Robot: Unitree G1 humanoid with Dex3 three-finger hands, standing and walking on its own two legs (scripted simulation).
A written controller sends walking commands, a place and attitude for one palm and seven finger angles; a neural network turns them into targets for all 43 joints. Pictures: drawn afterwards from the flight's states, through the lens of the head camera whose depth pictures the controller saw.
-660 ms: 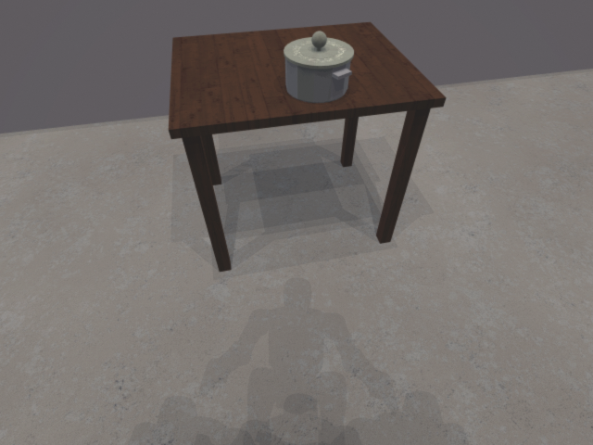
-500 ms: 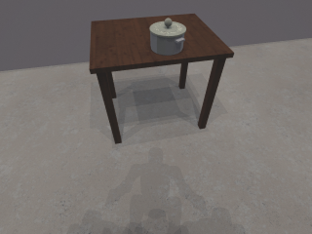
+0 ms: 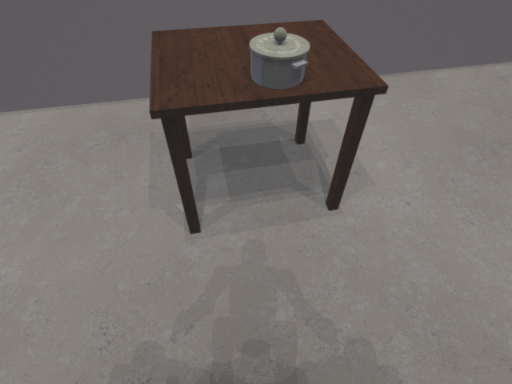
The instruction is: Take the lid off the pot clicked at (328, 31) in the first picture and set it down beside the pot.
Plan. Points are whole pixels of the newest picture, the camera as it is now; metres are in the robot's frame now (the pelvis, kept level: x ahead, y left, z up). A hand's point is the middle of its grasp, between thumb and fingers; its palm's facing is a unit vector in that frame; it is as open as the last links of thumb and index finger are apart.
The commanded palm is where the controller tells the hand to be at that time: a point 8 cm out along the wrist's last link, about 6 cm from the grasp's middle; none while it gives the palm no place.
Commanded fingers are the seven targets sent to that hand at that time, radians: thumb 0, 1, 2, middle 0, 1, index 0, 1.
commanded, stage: walk to a spot facing it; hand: left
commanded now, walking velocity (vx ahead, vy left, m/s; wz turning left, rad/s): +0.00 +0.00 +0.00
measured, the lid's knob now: (280, 34) +1.12 -0.01 +0.08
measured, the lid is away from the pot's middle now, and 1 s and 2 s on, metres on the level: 0.00 0.00 0.00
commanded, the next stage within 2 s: turn to face it in 1.90 s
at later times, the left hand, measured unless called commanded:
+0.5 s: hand out of the picture +0.06 +0.20 -0.18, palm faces -0.14 -0.96 -0.25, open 7.4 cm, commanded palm none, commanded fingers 0.00 0.90 0.90 -0.20 -0.30 -0.20 -0.30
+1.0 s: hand (208, 342) +0.23 +0.11 -0.17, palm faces -0.50 -0.85 -0.18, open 7.4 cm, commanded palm none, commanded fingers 0.00 0.90 0.90 -0.20 -0.30 -0.20 -0.30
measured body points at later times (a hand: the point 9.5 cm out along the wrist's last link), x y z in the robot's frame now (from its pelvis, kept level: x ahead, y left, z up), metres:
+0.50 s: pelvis -0.02 +0.00 -0.02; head +0.00 -0.01 +0.43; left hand +0.07 +0.25 -0.16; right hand +0.01 -0.27 -0.17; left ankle -0.01 +0.13 -0.74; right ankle +0.00 -0.11 -0.75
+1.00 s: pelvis +0.05 -0.01 -0.01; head +0.08 -0.02 +0.44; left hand +0.26 +0.16 -0.15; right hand -0.13 -0.18 -0.15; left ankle +0.00 +0.14 -0.75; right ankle +0.09 -0.19 -0.69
